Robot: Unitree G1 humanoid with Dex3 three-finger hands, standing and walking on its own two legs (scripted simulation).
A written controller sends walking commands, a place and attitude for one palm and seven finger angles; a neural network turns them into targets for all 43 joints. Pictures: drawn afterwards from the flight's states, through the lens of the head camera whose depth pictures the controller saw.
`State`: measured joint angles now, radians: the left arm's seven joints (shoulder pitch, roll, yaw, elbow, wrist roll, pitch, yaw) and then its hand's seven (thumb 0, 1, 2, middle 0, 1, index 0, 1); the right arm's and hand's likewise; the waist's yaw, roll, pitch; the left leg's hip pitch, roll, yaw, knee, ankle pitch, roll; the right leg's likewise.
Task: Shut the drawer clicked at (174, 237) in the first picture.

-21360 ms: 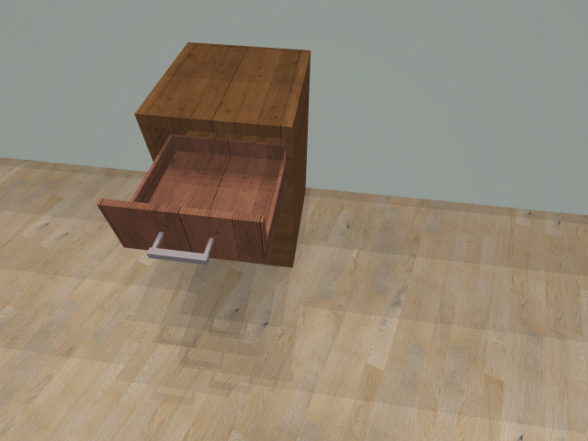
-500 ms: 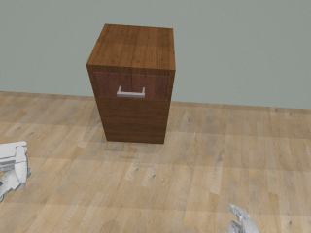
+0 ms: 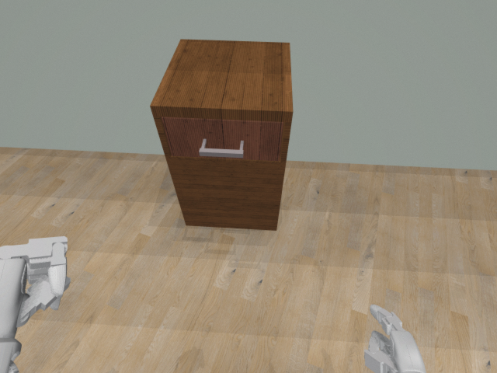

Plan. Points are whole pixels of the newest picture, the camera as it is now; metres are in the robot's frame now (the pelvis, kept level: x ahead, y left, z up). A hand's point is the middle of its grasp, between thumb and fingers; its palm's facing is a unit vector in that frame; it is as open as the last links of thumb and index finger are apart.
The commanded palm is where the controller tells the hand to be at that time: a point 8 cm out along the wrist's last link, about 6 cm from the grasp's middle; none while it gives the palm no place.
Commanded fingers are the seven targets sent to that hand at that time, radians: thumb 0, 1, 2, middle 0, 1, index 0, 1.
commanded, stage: let the arm hang, fingers relaxed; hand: left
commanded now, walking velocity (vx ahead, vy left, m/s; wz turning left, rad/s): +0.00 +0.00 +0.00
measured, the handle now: (222, 148) +0.79 +0.15 -0.21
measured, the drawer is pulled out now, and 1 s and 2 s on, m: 0.00 0.00 0.00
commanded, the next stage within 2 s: look to check the result in 1.06 s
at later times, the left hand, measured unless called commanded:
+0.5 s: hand out of the picture -0.06 +0.20 -0.17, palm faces +0.03 -0.97 -0.23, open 4.9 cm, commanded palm none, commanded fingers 0.00 0.90 0.90 -0.28 -0.39 -0.28 -0.39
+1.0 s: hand out of the picture -0.03 +0.14 -0.17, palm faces +0.04 -0.98 -0.17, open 7.3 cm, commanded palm none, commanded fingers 0.00 0.90 0.90 -0.20 -0.30 -0.20 -0.30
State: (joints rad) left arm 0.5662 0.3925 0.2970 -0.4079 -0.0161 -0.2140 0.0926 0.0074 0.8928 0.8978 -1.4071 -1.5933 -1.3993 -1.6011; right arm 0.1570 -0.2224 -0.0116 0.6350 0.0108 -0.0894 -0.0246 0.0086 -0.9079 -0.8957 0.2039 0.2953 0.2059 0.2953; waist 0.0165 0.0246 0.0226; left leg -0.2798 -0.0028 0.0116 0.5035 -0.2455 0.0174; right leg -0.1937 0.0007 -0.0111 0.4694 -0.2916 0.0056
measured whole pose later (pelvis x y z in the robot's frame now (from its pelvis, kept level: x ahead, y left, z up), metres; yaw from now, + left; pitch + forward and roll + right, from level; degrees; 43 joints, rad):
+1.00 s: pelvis -0.02 -0.02 +0.00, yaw +0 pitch -1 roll +0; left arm 0.29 0.12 0.01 1.12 0.01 0.00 0.03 0.01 0.92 0.90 -0.21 -0.30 -0.20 -0.31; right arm 0.31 -0.12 -0.02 1.11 -0.02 0.01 -0.04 0.00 -0.92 -0.90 0.20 0.29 0.20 0.29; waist -0.01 0.02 0.05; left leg -0.22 0.00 0.00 0.44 -0.19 0.00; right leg -0.16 0.01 -0.02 0.45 -0.27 -0.02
